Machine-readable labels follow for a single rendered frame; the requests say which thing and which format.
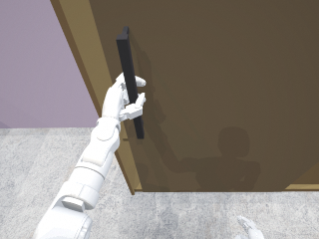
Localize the wardrobe door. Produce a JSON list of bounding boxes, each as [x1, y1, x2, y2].
[[89, 0, 319, 192], [291, 162, 319, 184]]

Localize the handle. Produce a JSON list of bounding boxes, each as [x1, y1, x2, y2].
[[116, 26, 145, 139]]

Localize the robot right hand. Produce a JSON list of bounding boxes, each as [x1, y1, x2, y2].
[[234, 215, 265, 239]]

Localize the left robot upper arm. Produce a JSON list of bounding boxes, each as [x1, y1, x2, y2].
[[35, 205, 93, 239]]

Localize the robot left forearm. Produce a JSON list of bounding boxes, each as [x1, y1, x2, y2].
[[32, 117, 121, 239]]

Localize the robot left hand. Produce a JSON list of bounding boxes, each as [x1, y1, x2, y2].
[[102, 72, 147, 123]]

